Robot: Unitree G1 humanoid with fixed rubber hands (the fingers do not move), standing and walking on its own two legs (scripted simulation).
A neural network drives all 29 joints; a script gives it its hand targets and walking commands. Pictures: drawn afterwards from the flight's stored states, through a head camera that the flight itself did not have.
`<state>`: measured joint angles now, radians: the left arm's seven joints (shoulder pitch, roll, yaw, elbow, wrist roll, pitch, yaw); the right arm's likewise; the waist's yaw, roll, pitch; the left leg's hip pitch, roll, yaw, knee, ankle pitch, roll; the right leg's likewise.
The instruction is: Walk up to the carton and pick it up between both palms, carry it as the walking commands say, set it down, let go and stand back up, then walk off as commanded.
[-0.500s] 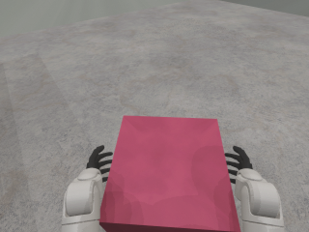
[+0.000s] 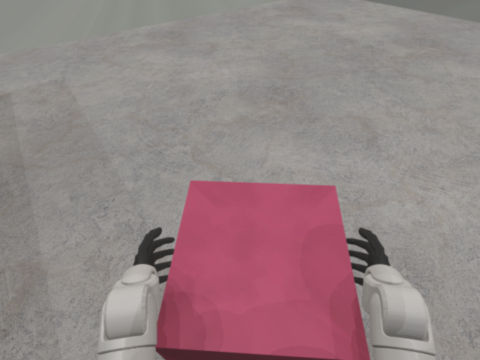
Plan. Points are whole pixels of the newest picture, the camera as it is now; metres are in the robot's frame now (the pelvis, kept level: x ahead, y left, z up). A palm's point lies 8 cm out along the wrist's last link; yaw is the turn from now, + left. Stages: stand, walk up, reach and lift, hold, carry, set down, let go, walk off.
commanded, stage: carry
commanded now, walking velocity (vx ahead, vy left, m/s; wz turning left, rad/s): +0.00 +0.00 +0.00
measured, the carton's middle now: (259, 273) +0.31 +0.00 -0.02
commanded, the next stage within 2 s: hold in 1.40 s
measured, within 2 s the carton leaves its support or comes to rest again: neither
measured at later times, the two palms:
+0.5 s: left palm (150, 266) +0.28 +0.18 +0.05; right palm (371, 268) +0.29 -0.18 +0.05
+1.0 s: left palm (154, 265) +0.29 +0.18 +0.04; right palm (369, 262) +0.30 -0.18 +0.04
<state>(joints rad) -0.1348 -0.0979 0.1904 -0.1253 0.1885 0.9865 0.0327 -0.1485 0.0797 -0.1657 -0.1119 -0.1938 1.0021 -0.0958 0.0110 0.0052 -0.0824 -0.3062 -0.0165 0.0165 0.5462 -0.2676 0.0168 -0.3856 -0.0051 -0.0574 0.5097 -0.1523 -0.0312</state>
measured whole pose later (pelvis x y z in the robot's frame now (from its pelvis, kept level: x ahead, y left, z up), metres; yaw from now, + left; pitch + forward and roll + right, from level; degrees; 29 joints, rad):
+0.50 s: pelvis +0.02 +0.00 +0.00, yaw +0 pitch +2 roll +0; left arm -0.12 -0.10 0.19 -0.06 0.21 0.90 0.02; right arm -0.13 0.07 -0.16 -0.04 -0.21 0.91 -0.08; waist 0.01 0.01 -0.09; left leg -0.27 -0.01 0.02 0.55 -0.30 0.02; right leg -0.36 0.00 -0.05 0.52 -0.18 -0.03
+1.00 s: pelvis +0.03 +0.00 +0.00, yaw +0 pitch +2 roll +0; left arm -0.08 -0.10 0.18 -0.01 0.22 0.80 0.01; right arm -0.13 0.04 -0.16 0.06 -0.23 0.80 -0.02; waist 0.01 0.02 -0.11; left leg -0.27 0.00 0.02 0.55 -0.32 0.01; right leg -0.35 0.01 -0.06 0.52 -0.21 -0.03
